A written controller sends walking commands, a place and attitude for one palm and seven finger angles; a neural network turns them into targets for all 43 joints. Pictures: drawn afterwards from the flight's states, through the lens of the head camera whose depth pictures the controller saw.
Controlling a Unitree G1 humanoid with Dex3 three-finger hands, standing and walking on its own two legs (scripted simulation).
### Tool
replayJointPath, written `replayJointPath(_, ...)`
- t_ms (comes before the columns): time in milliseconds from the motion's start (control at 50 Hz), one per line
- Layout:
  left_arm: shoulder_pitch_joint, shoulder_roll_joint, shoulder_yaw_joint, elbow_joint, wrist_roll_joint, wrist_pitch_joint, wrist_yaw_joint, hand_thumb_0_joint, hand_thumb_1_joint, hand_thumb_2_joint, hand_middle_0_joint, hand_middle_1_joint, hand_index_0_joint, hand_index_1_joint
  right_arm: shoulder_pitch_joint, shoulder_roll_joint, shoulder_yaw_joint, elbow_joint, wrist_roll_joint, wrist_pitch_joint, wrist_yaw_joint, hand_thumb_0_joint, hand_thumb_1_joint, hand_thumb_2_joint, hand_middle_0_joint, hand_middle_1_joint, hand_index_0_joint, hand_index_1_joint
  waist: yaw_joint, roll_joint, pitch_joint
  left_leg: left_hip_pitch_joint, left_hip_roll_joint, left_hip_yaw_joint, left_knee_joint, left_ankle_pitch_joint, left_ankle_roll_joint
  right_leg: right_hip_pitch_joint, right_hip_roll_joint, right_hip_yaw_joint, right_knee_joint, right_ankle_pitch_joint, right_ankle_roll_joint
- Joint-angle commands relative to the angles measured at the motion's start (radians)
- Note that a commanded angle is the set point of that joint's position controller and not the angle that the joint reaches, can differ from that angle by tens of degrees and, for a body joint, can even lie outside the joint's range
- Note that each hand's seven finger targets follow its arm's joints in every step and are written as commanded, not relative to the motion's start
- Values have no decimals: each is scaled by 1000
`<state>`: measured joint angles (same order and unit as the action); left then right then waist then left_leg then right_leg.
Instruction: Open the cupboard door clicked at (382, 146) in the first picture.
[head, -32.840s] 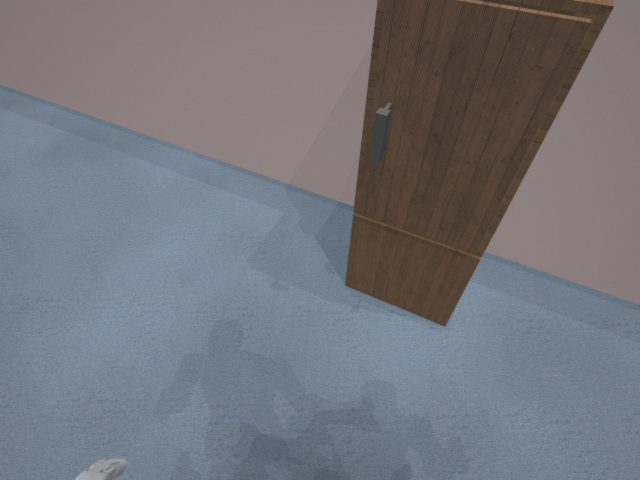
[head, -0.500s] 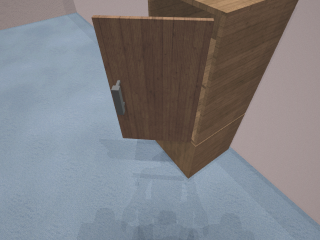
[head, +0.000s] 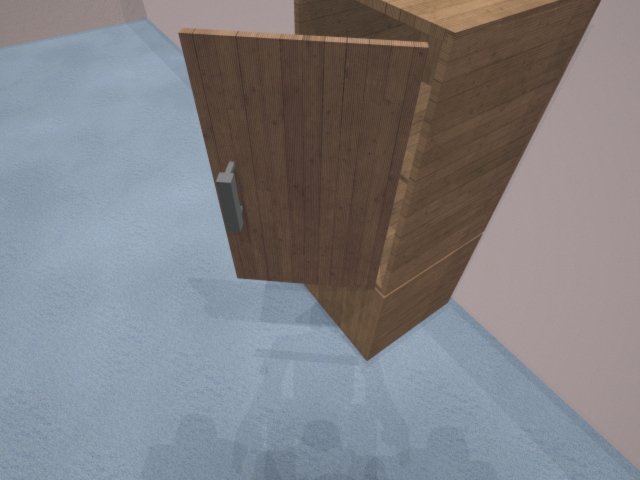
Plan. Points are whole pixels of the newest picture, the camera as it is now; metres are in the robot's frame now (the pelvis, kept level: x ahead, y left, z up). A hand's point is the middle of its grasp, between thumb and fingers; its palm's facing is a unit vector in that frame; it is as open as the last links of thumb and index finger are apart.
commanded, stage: come to a stop and stand still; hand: left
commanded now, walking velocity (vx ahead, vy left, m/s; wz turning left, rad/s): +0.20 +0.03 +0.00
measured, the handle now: (233, 196) +0.59 +0.21 -0.03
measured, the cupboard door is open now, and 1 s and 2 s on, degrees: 50 50 50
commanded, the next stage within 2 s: look again from close up in 1.00 s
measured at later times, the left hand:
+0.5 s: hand out of the picture +0.10 +0.18 -0.18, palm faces +0.01 -0.97 -0.23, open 7.4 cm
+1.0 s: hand out of the picture +0.07 +0.21 -0.15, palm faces -0.03 -0.96 -0.26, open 7.4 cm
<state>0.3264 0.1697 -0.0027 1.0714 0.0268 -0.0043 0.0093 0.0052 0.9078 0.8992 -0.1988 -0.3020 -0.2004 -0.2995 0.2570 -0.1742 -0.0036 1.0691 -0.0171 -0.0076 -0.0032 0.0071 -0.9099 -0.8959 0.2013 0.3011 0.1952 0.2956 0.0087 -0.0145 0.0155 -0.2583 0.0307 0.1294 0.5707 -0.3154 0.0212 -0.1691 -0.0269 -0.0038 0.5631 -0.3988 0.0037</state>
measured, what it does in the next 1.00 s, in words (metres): steps on the spot: right foot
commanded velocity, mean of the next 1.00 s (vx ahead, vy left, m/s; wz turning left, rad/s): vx -0.04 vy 0.01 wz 0.00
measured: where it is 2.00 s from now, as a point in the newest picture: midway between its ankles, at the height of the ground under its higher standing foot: outside the picture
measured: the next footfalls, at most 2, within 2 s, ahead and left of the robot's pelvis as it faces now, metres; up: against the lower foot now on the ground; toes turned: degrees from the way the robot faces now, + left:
right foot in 0.34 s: +0.07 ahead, -0.12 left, +0.00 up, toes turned -4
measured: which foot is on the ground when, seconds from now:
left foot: down 0.00-1.00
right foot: down 0.00-0.18, up 0.20-0.32, down 0.34-1.00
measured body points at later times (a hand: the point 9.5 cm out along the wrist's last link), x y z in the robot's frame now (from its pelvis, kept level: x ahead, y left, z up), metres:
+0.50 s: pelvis +0.05 +0.00 +0.00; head +0.09 +0.00 +0.44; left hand +0.10 +0.24 -0.16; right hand +0.08 -0.23 -0.16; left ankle +0.00 +0.11 -0.72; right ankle +0.03 -0.12 -0.73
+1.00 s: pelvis +0.03 +0.02 +0.01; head +0.05 -0.01 +0.45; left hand +0.07 +0.26 -0.13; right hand +0.07 -0.21 -0.16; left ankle +0.01 +0.11 -0.73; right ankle +0.03 -0.12 -0.73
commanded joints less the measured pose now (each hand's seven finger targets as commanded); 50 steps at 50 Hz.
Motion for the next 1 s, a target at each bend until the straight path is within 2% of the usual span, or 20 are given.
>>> replayJointPath(0, 100, 134, 41, -20, -2, -25, 9, 0, 900, 900, -200, -300, -200, -300, 8, -86, -20, -61, -2, -27, -2, 0, -900, -900, 200, 300, 200, 300, 13, -103, 100, -87, 21, -39, -1, -60, 24, -62, -119, 168, -185, 10, -106)
replayJointPath(60, 156, 157, 58, 2, -2, -34, 15, 0, 900, 900, -200, -300, -200, -300, -7, -61, -14, -68, -2, -40, -3, 0, -900, -900, 200, 300, 200, 300, 24, -147, 74, -160, -12, 9, 106, -7, 14, 61, -186, 216, -175, 294, -149)
replayJointPath(100, 130, 138, 56, 1, -1, -29, 22, 0, 900, 900, -200, -300, -200, -300, 28, -57, -9, -49, 3, -45, -11, 0, -900, -900, 200, 300, 200, 300, -7, -101, 63, -31, 7, -12, -12, 146, 15, 22, -145, 120, -75, 540, -123)
replayJointPath(120, 108, 109, 48, -6, -2, -25, 24, 0, 900, 900, -200, -300, -200, -300, 104, -84, -13, -12, 3, -48, -20, 0, -900, -900, 200, 300, 200, 300, -38, 25, 11, 151, 59, -66, -51, 445, 32, -54, -74, 23, 61, 610, -77)
replayJointPath(140, 73, 81, 39, -20, -8, -27, 30, 0, 900, 900, -200, -300, -200, -300, 199, -127, -23, 27, 2, -48, -33, 0, -900, -900, 200, 300, 200, 300, -64, 176, -27, 294, 163, -177, -43, 825, 95, -177, -18, -55, 205, 463, -30)
replayJointPath(160, 31, 63, 30, -34, -20, -29, 38, 0, 900, 900, -200, -300, -200, -300, 249, -139, -23, 50, 3, -45, -43, 0, -900, -900, 200, 300, 200, 300, -72, 283, -37, 362, 277, -284, -106, 1175, 168, -284, 12, -60, 319, -39, -15)
replayJointPath(180, 7, 53, 31, -40, -22, -20, 43, 0, 900, 900, -200, -300, -200, -300, 214, -124, -17, 46, 5, -37, -49, 0, -900, -900, 200, 300, 200, 300, -50, 219, -8, 323, 310, -270, -126, 1245, 196, -297, -21, -10, 338, -197, -15)
replayJointPath(240, 12, 59, 39, -37, -13, -9, 35, 0, 900, 900, -200, -300, -200, -300, 60, -133, -27, -3, 1, -33, -51, 0, -900, -900, 200, 300, 200, 300, 4, 130, 55, 196, 243, -159, -142, 993, 154, -194, -48, -42, 126, -63, -15)
replayJointPath(300, 96, 68, 43, -19, -7, -13, 35, 0, 900, 900, -200, -300, -200, -300, 33, -110, -36, -28, 10, -27, -47, 0, -900, -900, 200, 300, 200, 300, 28, 59, -39, 135, 156, -89, -60, 746, 56, -20, -57, -39, -57, 454, -18)
replayJointPath(340, 87, 109, 46, -35, -7, -16, 36, 0, 900, 900, -200, -300, -200, -300, 40, -78, -43, -36, 11, -16, -44, 0, -900, -900, 200, 300, 200, 300, 15, -18, -46, 51, 82, -64, -32, 424, 10, 21, -162, 68, -2, 802, -76)
replayJointPath(420, 57, 155, 57, -52, -3, -11, 44, 0, 900, 900, -200, -300, -200, -300, 26, -34, -44, -49, 14, 5, -33, 0, -900, -900, 200, 300, 200, 300, 22, -200, -79, -77, -2, -37, 138, -76, -28, 98, -268, 132, -32, 1094, -177)
replayJointPath(480, -20, 151, 59, -88, -1, 0, 49, 0, 900, 900, -200, -300, -200, -300, 30, -24, -40, -53, 14, 7, -31, 0, -900, -900, 200, 300, 200, 300, -4, -177, -68, -37, 7, -59, -14, -68, -29, 57, -250, 119, -17, 956, -174)
replayJointPath(500, -53, 153, 60, -103, -7, 5, 46, 0, 900, 900, -200, -300, -200, -300, 70, -37, -40, -39, 11, 4, -29, 0, -900, -900, 200, 300, 200, 300, -25, -118, -82, 64, 26, -65, -112, 168, -24, -7, -204, 79, 10, 805, -125)
replayJointPath(540, -80, 95, 52, -133, -10, 13, 42, 0, 900, 900, -200, -300, -200, -300, 64, -99, -46, -41, -2, -7, -29, 0, -900, -900, 200, 300, 200, 300, -12, 160, -69, 132, 186, -190, -163, 625, 56, -104, -53, -40, 80, 320, -16)
replayJointPath(560, 27, 125, 40, -69, -22, 9, 68, 0, 900, 900, -200, -300, -200, -300, -84, -170, -63, -134, 22, -5, -25, 0, -900, -900, 200, 300, 200, 300, 30, 182, -15, 24, 213, -154, 51, 633, 38, -93, -110, 60, -34, 307, -36)
replayJointPath(580, -17, 151, 41, -116, -9, -5, 57, 0, 900, 900, -200, -300, -200, -300, -54, -92, -53, -162, 9, 2, -16, 0, -900, -900, 200, 300, 200, 300, 11, 79, -21, -23, 88, -96, 32, 290, -5, -82, -133, 97, -68, 354, -73)
replayJointPath(600, -59, 154, 35, -124, -9, -16, 50, 0, 900, 900, -200, -300, -200, -300, -2, -78, -42, -163, 5, 1, -14, 0, -900, -900, 200, 300, 200, 300, -27, 59, -50, 17, 69, -95, -6, 180, -12, -97, -151, 105, -64, 378, -89)
replayJointPath(660, -83, 123, 27, -131, -12, -9, 37, 0, 900, 900, -200, -300, -200, -300, 37, -102, -35, -164, -3, -13, -17, 0, -900, -900, 200, 300, 200, 300, -19, 200, -58, 63, 132, -159, -109, 446, 29, -72, -50, -18, 25, 278, -47)
replayJointPath(820, -76, 110, 15, -102, -11, 6, 18, 0, 900, 900, -200, -300, -200, -300, 10, -128, -23, -168, -3, -12, -19, 0, -900, -900, 200, 300, 200, 300, -6, 35, 62, 4, 106, -162, -244, 63, 38, -92, -51, 11, -80, 158, -31)
replayJointPath(980, -57, 122, 11, -58, -13, -6, 18, 0, 900, 900, -200, -300, -200, -300, 30, -124, -7, -101, -1, -20, -18, 0, -900, -900, 200, 300, 200, 300, -7, -3, 17, 75, 86, -130, -234, 124, 30, -67, -79, 34, -114, 228, -34)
